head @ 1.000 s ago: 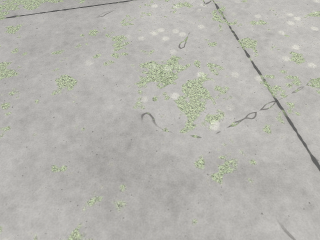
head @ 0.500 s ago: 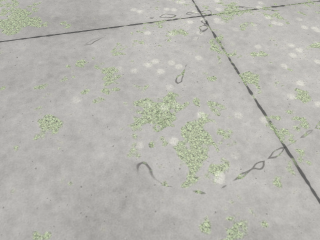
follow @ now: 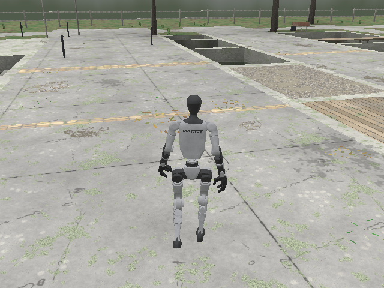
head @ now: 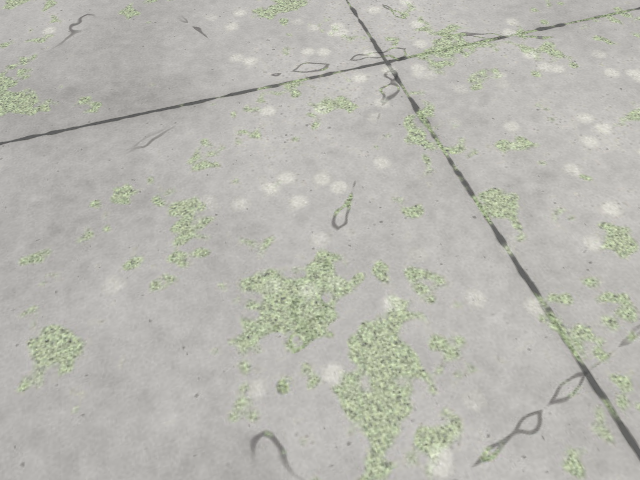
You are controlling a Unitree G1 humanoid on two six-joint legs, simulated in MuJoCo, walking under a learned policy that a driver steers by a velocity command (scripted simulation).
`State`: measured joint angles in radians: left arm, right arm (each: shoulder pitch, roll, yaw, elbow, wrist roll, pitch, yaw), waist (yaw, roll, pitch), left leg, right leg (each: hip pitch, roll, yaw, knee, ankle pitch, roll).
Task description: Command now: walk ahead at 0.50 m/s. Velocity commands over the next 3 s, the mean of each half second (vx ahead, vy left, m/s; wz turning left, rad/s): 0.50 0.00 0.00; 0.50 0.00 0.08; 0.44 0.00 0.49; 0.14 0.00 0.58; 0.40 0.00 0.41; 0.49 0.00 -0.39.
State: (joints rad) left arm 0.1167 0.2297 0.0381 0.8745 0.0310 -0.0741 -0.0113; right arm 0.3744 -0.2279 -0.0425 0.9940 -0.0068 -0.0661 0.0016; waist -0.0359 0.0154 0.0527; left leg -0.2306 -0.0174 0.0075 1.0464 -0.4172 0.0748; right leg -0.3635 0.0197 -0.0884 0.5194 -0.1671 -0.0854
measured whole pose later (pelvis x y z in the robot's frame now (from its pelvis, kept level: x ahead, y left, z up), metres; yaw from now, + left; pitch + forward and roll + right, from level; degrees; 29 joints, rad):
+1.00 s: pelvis +0.53 +0.02 +0.00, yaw +4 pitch +1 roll +2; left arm -0.02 0.19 0.02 0.86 0.02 -0.06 -0.02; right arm 0.48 -0.18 -0.04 1.06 -0.02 -0.08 -0.01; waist -0.09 -0.02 0.05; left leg 0.10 -0.06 0.02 0.27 -0.38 0.05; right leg -0.49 -0.03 -0.05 0.53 -0.10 -0.04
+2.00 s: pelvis +0.86 +0.08 +0.01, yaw +37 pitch +2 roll -1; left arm 0.15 0.26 0.06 0.79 0.03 0.04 0.02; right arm 0.28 -0.27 -0.09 0.81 -0.02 0.03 0.00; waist -0.05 -0.01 0.01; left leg -0.30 -0.16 -0.15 0.38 -0.10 0.12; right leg -0.47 -0.02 0.07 0.86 -0.37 0.05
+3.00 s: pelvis +1.15 +0.36 +0.00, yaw +33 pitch +1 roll +2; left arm 0.06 0.25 0.05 0.74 0.04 0.00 -0.08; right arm 0.39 -0.24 -0.04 0.92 -0.02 -0.09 -0.01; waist -0.05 -0.02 0.05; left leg 0.12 -0.01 0.27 0.24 -0.38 0.00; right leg -0.61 -0.05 -0.10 0.67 -0.07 -0.09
